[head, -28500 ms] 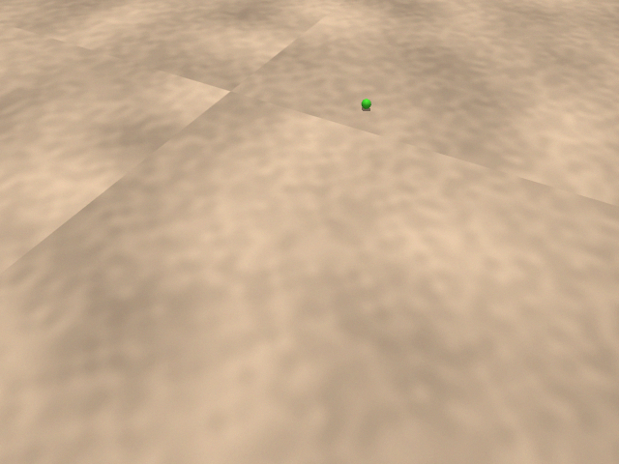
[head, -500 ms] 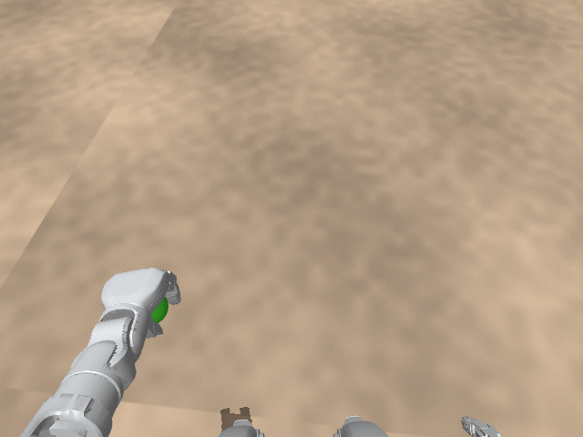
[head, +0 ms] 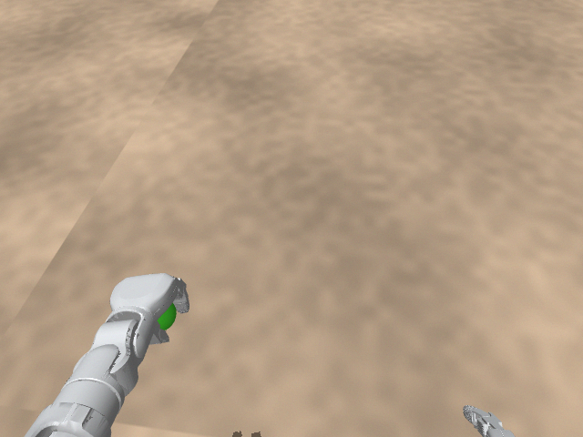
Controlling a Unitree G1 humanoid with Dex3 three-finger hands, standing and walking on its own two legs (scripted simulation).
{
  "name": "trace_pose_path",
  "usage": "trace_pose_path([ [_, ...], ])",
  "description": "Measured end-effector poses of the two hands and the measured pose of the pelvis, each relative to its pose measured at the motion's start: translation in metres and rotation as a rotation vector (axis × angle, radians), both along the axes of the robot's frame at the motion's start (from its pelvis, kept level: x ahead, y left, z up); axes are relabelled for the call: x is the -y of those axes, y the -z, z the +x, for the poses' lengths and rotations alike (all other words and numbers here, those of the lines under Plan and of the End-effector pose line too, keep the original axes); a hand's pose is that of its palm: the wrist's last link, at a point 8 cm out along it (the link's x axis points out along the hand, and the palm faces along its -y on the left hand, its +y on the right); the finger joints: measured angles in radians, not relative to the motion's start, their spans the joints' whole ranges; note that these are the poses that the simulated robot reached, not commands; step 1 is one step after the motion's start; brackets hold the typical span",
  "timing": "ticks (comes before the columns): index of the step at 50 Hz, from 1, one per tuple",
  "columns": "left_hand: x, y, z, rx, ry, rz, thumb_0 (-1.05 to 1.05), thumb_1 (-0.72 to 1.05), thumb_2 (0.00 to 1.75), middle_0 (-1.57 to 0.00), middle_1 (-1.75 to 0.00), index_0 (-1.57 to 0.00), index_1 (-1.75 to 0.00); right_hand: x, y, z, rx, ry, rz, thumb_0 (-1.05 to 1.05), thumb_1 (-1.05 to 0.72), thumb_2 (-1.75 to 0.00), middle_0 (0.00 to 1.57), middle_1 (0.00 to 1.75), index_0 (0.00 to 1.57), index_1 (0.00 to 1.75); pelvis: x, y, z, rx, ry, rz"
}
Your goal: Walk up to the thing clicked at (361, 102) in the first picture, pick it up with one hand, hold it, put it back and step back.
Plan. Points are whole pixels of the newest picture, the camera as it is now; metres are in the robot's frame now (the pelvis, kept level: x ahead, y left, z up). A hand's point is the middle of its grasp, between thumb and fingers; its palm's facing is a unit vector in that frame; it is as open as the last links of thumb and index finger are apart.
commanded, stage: hold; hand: left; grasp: from above
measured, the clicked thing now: (158, 314) +0.33 +0.23 -0.08
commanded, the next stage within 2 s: crouch in 1.52 s
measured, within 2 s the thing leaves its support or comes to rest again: neither
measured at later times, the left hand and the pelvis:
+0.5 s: hand (152, 324) +0.30 +0.22 -0.03, palm faces -0.44 -0.05 -0.90, open 6.9 cm; pelvis +0.00 +0.00 +0.01, yaw +0 degrees
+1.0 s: hand (147, 331) +0.28 +0.22 -0.01, palm faces -0.43 -0.04 -0.90, open 6.9 cm; pelvis -0.02 +0.00 +0.02, yaw +0 degrees
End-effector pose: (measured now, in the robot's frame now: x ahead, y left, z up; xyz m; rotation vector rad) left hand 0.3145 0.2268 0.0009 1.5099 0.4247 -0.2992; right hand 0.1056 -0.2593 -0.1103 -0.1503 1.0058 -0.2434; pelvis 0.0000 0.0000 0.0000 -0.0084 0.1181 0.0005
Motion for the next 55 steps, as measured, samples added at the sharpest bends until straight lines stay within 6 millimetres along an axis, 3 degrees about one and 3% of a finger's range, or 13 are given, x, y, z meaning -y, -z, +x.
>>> trace_pose_path([
  [17,0.004,-0.018,-0.007,0.005,0.013,-0.004,-0.02,0.38,0.31,-0.70,-0.62,-0.89,-0.56,-0.005,-0.010,0.014,0.028,-0.023,0.017,0.00,-0.91,-0.90,0.20,0.30,0.20,0.30,0.001,-0.008,0.000,0.042,0.003,0.005],
  [55,0.010,-0.043,-0.032,0.015,0.031,-0.017,-0.01,0.40,0.32,-0.65,-0.68,-0.86,-0.61,-0.010,-0.024,0.019,0.103,-0.049,0.032,0.01,-0.91,-0.90,0.20,0.30,0.20,0.30,0.004,-0.016,-0.018,0.109,0.007,0.011],
])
